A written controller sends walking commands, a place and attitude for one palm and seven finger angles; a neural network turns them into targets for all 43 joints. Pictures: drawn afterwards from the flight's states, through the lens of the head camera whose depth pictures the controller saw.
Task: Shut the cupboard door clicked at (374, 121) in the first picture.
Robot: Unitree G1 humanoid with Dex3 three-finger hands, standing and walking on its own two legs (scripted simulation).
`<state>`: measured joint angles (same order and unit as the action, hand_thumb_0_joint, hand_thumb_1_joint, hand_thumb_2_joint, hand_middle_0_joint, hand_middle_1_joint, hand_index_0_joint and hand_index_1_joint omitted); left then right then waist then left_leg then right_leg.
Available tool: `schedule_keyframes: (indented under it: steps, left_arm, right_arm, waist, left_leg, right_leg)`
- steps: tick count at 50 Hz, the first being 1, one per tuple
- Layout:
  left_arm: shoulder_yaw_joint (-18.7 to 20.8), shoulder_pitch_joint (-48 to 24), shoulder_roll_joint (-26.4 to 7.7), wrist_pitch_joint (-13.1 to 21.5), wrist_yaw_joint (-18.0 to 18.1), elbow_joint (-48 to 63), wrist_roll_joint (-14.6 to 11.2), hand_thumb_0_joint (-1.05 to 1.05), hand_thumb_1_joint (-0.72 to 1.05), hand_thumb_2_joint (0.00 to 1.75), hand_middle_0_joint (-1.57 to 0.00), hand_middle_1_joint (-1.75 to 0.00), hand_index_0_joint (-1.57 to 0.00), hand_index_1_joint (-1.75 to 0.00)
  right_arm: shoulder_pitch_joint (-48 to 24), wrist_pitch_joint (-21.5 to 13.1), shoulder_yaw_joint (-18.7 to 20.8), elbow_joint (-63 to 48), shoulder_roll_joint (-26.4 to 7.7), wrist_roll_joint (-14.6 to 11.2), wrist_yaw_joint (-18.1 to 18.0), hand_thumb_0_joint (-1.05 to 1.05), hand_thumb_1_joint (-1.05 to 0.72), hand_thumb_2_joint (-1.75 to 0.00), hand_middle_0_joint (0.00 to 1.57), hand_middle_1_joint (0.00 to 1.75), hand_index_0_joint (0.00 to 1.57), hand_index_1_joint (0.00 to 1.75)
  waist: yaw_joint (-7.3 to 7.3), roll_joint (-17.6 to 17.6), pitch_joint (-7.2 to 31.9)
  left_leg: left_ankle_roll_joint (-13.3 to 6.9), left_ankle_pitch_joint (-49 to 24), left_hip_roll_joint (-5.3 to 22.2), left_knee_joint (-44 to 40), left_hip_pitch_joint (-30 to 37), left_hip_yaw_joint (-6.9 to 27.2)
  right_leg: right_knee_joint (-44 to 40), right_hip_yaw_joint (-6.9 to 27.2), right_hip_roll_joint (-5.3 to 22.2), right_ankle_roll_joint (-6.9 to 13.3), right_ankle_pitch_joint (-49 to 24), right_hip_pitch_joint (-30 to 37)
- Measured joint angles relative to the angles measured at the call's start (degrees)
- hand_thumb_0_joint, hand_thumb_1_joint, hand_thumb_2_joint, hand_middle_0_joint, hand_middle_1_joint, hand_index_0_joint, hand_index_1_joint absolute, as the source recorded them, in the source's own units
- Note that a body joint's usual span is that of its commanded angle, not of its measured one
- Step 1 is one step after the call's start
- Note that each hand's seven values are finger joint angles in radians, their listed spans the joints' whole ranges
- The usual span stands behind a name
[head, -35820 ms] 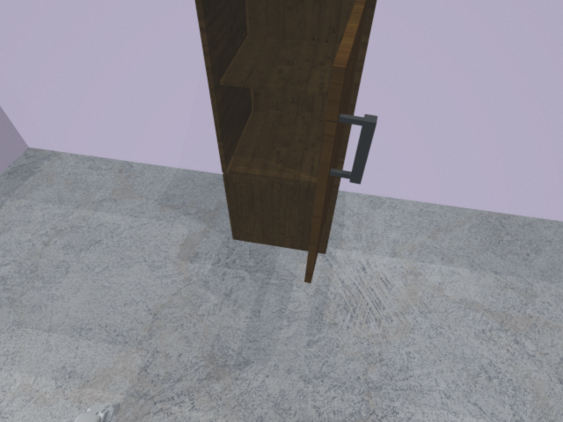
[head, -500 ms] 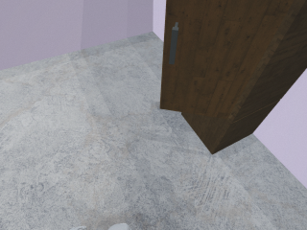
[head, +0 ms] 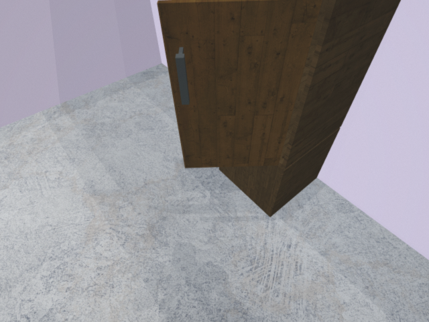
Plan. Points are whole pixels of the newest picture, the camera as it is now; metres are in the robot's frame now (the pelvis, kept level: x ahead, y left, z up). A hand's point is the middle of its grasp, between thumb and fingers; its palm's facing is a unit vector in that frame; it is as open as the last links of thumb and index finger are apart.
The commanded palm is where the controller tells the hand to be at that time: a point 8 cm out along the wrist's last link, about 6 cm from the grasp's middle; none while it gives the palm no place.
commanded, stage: take the last steps up to it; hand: left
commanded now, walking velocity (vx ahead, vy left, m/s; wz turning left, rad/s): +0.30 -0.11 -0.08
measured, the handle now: (183, 76) +0.68 +0.10 +0.09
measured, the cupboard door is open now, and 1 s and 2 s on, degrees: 52 52 52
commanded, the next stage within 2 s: come to a stop and stand still in 0.48 s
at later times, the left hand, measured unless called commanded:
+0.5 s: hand (143, 312) +0.18 +0.17 -0.17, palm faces -0.03 -0.99 -0.14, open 7.3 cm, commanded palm none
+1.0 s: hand (169, 248) +0.32 +0.13 -0.17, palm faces +0.01 -0.98 -0.19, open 7.3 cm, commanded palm none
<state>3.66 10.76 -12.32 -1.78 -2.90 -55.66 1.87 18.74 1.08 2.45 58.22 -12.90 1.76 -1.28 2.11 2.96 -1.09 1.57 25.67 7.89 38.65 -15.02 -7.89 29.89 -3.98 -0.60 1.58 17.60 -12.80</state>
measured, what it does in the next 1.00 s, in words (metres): walks ahead: left foot, then right foot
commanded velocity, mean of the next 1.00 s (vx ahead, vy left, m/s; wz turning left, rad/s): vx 0.03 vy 0.00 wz -0.03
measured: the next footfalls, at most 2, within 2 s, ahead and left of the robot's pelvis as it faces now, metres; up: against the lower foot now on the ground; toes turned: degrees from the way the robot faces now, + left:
left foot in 0.34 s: +0.22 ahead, +0.10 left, +0.00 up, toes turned +8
right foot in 0.70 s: +0.32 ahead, -0.20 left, +0.00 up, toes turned -6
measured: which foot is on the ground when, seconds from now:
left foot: up 0.00-0.32, down 0.34-0.72, up 0.74-1.00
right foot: down 0.00-0.34, up 0.36-0.68, down 0.70-1.00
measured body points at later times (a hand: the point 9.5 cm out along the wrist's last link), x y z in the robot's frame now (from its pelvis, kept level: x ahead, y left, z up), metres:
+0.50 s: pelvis +0.15 -0.01 +0.01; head +0.19 +0.01 +0.46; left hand +0.18 +0.22 -0.16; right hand +0.19 -0.24 -0.13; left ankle +0.18 +0.09 -0.73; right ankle +0.09 -0.14 -0.64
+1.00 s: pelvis +0.22 -0.04 +0.00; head +0.27 -0.03 +0.45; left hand +0.32 +0.18 -0.15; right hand +0.28 -0.30 -0.14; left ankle +0.19 +0.06 -0.69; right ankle +0.28 -0.20 -0.73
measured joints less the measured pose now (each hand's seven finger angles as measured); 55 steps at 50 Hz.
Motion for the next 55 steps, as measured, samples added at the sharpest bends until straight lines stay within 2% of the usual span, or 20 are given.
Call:
schedule_keyframes:
  steps: [2,6,11,15,16,17,19,21,24,30,33,35,36,38,41,44,46,49,52,55]
  left_arm:
    - [-0.4,0.5,1.1,0.8,0.8,0.0,-0.2,0.00,0.91,0.90,-0.20,-0.30,-0.20,-0.30]
    - [-0.8,3.3,2.0,2.1,2.0,-0.9,-0.3,0.00,0.91,0.90,-0.20,-0.30,-0.20,-0.30]
    - [-1.7,5.6,2.8,3.1,2.2,-4.1,-0.3,0.00,0.91,0.90,-0.20,-0.30,-0.20,-0.30]
    - [-1.9,7.0,3.2,3.0,2.2,-6.4,-0.3,0.00,0.91,0.90,-0.20,-0.30,-0.20,-0.30]
    - [-1.8,7.5,3.1,2.9,2.1,-6.8,-0.5,0.00,0.91,0.90,-0.21,-0.30,-0.20,-0.30]
    - [-1.7,7.9,3.0,2.7,2.1,-7.2,-0.7,0.00,0.91,0.90,-0.21,-0.30,-0.20,-0.30]
    - [-1.6,7.6,2.5,1.9,2.0,-7.7,-1.0,0.00,0.91,0.90,-0.21,-0.30,-0.20,-0.30]
    - [-1.5,6.9,2.0,1.2,1.9,-7.6,-0.7,0.00,0.91,0.90,-0.20,-0.30,-0.20,-0.30]
    - [-0.8,4.1,1.3,0.7,1.5,-6.3,-0.3,0.00,0.91,0.90,-0.20,-0.30,-0.20,-0.30]
    - [-0.3,-0.3,0.8,1.2,1.3,-2.6,-0.4,0.00,0.91,0.90,-0.20,-0.30,-0.20,-0.30]
    - [-0.6,-1.6,0.8,1.4,1.5,-2.0,-0.4,0.00,0.91,0.90,-0.20,-0.30,-0.20,-0.30]
    - [-1.0,-1.6,0.3,2.2,1.9,-1.6,-0.4,0.00,0.91,0.90,-0.20,-0.30,-0.20,-0.30]
    - [-1.1,-1.6,0.2,2.7,2.3,-1.8,-0.3,0.00,0.91,0.90,-0.20,-0.30,-0.20,-0.30]
    - [-1.8,-2.6,1.9,2.6,2.8,-2.7,-0.3,0.00,0.91,0.90,-0.20,-0.30,-0.20,-0.30]
    - [-2.6,-4.1,3.9,2.2,3.3,-2.5,-0.1,0.00,0.91,0.90,-0.20,-0.30,-0.20,-0.30]
    - [-2.2,-5.4,4.7,1.7,4.1,-1.4,-0.2,0.00,0.91,0.90,-0.20,-0.30,-0.20,-0.30]
    - [-1.9,-5.9,4.5,1.3,4.4,-0.6,-0.1,-0.01,0.92,0.90,-0.21,-0.30,-0.20,-0.30]
    - [-1.5,-5.9,3.4,0.7,4.5,0.1,0.2,-0.01,0.92,0.90,-0.21,-0.30,-0.21,-0.30]
    - [-1.0,-4.9,1.8,0.0,4.4,0.2,0.2,-0.01,0.91,0.90,-0.21,-0.30,-0.21,-0.30]
    - [-0.4,-3.4,0.1,-1.6,4.5,-0.5,-0.4,0.00,0.91,0.90,-0.21,-0.30,-0.20,-0.30]
  right_arm:
    - [0.2,1.2,0.4,1.4,-1.0,-0.1,0.2,0.01,-0.91,-0.90,0.21,0.30,0.20,0.30]
    - [-1.3,1.2,0.8,1.5,-1.4,0.2,0.8,0.01,-0.91,-0.90,0.20,0.30,0.20,0.30]
    - [-4.5,-0.3,0.7,-1.1,-0.6,0.2,1.4,0.01,-0.91,-0.90,0.20,0.30,0.20,0.30]
    - [-6.7,-1.5,0.0,-2.2,0.7,0.0,1.4,0.01,-0.91,-0.90,0.20,0.30,0.20,0.30]
    - [-7.0,-2.1,-0.2,-2.4,1.0,0.1,1.3,0.01,-0.91,-0.90,0.20,0.30,0.20,0.30]
    - [-7.2,-2.9,-0.4,-2.6,1.4,0.3,1.1,0.01,-0.91,-0.90,0.20,0.30,0.20,0.30]
    - [-7.8,-3.9,-1.1,-2.8,2.4,0.7,0.6,0.00,-0.91,-0.90,0.20,0.30,0.20,0.30]
    - [-7.2,-4.1,-1.6,-3.1,3.1,0.7,0.1,0.00,-0.91,-0.90,0.20,0.30,0.20,0.30]
    - [-5.2,-4.1,-1.8,-2.4,4.0,0.6,-0.5,0.00,-0.91,-0.90,0.20,0.30,0.20,0.30]
    - [-1.2,-2.8,-1.4,0.9,4.2,0.5,-0.2,0.00,-0.92,-0.90,0.21,0.30,0.20,0.30]
    - [0.1,-1.8,-1.1,2.1,4.1,0.2,0.0,0.00,-0.91,-0.90,0.21,0.30,0.20,0.30]
    - [1.0,-1.2,-0.9,2.8,4.4,-0.2,0.0,0.01,-0.91,-0.90,0.21,0.30,0.20,0.30]
    - [1.2,-0.9,-0.9,3.2,4.3,-0.5,0.1,0.01,-0.91,-0.90,0.21,0.30,0.20,0.30]
    - [-0.2,0.2,-0.3,3.5,2.9,-1.1,0.1,0.01,-0.91,-0.90,0.20,0.30,0.20,0.30]
    - [-2.6,1.3,0.4,2.7,1.7,-1.5,-0.4,0.01,-0.91,-0.90,0.20,0.30,0.20,0.30]
    - [-5.4,2.0,0.7,1.4,1.1,-1.7,-0.3,0.01,-0.91,-0.90,0.20,0.30,0.20,0.30]
    - [-7.0,2.3,0.9,0.3,0.6,-1.6,-0.1,0.00,-0.91,-0.90,0.20,0.30,0.20,0.30]
    - [-9.1,2.2,1.1,-1.5,0.2,-1.4,0.2,0.00,-0.91,-0.90,0.20,0.30,0.20,0.30]
    - [-9.7,0.9,0.8,-3.2,0.2,-1.3,0.5,0.00,-0.91,-0.90,0.20,0.30,0.20,0.30]
    - [-9.1,0.2,0.2,-3.6,1.3,-0.5,0.2,0.00,-0.91,-0.90,0.20,0.30,0.20,0.30]
  waist:
    - [-0.02,0.9,0.3]
    - [-0.55,-0.7,0.5]
    - [-0.18,-2.3,-0.9]
    - [-1.04,-3.5,-2.1]
    - [-1.19,-3.8,-2.2]
    - [-1.21,-4.4,-2.3]
    - [-1.43,-5.8,-2.8]
    - [-1.34,-6.0,-2.7]
    - [-1.05,-5.2,-2.9]
    - [-0.77,-2.9,-2.7]
    - [-0.04,-2.1,-2.7]
    - [0.03,-3.3,-2.3]
    - [-0.11,-3.8,-1.9]
    - [0.40,-1.3,-2.5]
    - [0.47,-0.4,-3.7]
    - [-0.55,-1.6,-5.0]
    - [-1.19,-2.4,-5.4]
    - [-1.71,-3.6,-5.2]
    - [-1.75,-4.7,-4.1]
    - [-2.10,-6.1,-3.1]
  left_leg:
    - [-0.5,3.2,-1.0,11.0,-4.5,3.3]
    - [-0.1,-1.4,-2.3,21.0,-11.7,3.5]
    - [0.6,-6.7,-1.8,13.8,-15.1,2.7]
    - [-0.3,-9.3,-2.6,1.9,-12.1,1.6]
    - [-0.5,-11.4,-3.2,-1.9,-10.3,1.1]
    - [-2.0,-13.4,-3.6,-3.3,-9.1,0.8]
    - [-3.9,-11.5,-3.9,-0.9,-8.4,-0.5]
    - [-4.2,-9.8,-3.8,-1.7,-6.3,-1.3]
    - [-3.2,-10.9,-3.7,-6.6,-2.3,-1.0]
    - [-1.7,-11.9,-2.7,-13.8,4.0,-0.3]
    - [-0.3,-9.7,-1.9,-12.4,5.4,0.1]
    - [1.0,-6.8,-2.2,-9.2,5.6,-0.1]
    - [1.4,-5.0,-2.3,-6.9,5.1,-0.2]
    - [0.7,1.0,-2.1,-1.7,3.2,2.3]
    - [0.3,6.5,-4.7,8.1,-1.0,4.0]
    - [0.5,6.9,-7.5,17.3,-5.7,5.1]
    - [0.7,5.8,-8.3,19.4,-7.8,5.5]
    - [0.8,3.3,-8.2,15.4,-8.0,5.9]
    - [0.6,-4.9,-7.2,1.2,-3.3,6.0]
    - [-3.4,-4.7,-7.8,-1.4,-1.8,5.4]
  right_leg:
    - [-0.2,-0.9,-0.8,0.7,1.1,1.4]
    - [-5.6,-0.1,-1.2,1.3,0.5,5.4]
    - [-10.1,0.0,-2.1,1.3,0.5,9.6]
    - [-8.7,0.2,-2.5,0.7,4.0,12.0]
    - [-6.5,0.4,-2.3,0.4,5.9,12.0]
    - [-2.1,0.6,-1.9,0.4,8.1,10.8]
    - [14.7,2.1,-1.2,1.0,11.4,4.5]
    - [29.3,2.8,-1.0,1.2,10.8,-2.4]
    - [36.1,2.3,1.0,0.2,5.9,-10.0]
    - [19.5,2.1,5.0,-1.7,-0.1,-14.4]
    - [9.2,1.3,5.1,-2.4,-4.6,-12.0]
    - [1.3,1.7,5.3,-2.6,-12.4,-8.6]
    - [0.8,2.1,5.6,-2.6,-9.7,-7.7]
    - [2.8,1.1,4.5,-2.7,-5.6,-7.7]
    - [2.3,0.5,4.7,-2.8,-5.8,-7.2]
    - [0.6,0.5,5.4,-2.7,-7.1,-6.9]
    - [-0.6,0.3,5.8,-2.9,-8.1,-7.0]
    - [-1.2,0.1,6.2,-3.6,-9.1,-7.8]
    - [1.4,0.0,6.6,-4.8,-8.4,-9.6]
    - [9.3,3.0,5.3,-3.9,2.8,-12.0]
